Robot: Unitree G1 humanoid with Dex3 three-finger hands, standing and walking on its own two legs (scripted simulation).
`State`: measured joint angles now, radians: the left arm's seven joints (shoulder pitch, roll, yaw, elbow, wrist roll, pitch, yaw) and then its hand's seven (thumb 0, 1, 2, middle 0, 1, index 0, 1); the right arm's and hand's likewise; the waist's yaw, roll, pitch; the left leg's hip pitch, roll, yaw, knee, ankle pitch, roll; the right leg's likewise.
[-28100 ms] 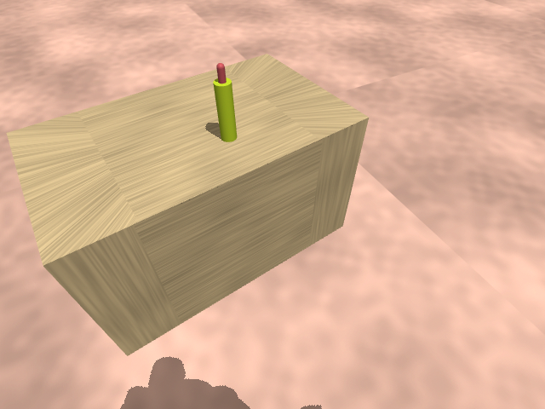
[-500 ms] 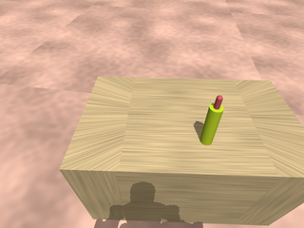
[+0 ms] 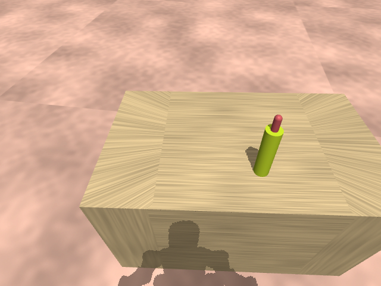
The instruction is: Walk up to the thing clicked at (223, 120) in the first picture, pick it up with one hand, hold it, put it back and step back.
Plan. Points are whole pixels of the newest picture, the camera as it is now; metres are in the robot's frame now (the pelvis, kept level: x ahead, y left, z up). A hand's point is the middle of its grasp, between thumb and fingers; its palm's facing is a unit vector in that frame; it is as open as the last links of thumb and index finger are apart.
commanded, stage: stand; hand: right
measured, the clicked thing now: (268, 146) +0.54 -0.22 -0.06
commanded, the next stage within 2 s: step back in 1.76 s
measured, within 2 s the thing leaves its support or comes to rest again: neither
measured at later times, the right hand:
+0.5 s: hand out of the picture +0.09 -0.25 -0.16, palm faces -0.02 +0.94 -0.34, open 7.4 cm
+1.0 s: hand out of the picture +0.07 -0.25 -0.16, palm faces -0.01 +0.94 -0.33, open 7.4 cm
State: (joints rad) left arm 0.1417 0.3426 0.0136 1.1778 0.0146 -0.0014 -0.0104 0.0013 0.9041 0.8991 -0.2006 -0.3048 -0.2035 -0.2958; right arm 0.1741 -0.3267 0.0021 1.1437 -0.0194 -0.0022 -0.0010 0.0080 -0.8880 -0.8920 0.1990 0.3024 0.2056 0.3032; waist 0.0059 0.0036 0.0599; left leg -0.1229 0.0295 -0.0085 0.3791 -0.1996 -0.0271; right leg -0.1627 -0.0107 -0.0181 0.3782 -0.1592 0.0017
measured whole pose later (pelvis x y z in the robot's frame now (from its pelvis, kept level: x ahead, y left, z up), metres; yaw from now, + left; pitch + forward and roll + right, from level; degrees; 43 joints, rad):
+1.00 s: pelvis +0.02 +0.00 +0.00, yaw +0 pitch -3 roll +0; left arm 0.12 0.35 0.01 1.16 0.01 -0.01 -0.01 0.00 0.90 0.90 -0.20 -0.30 -0.20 -0.30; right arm 0.14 -0.34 0.00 1.16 -0.01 -0.01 0.00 0.01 -0.90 -0.89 0.20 0.30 0.21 0.30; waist 0.00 0.00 0.05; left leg -0.08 0.03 0.00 0.32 -0.19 -0.02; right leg -0.13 -0.01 -0.01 0.33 -0.16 0.01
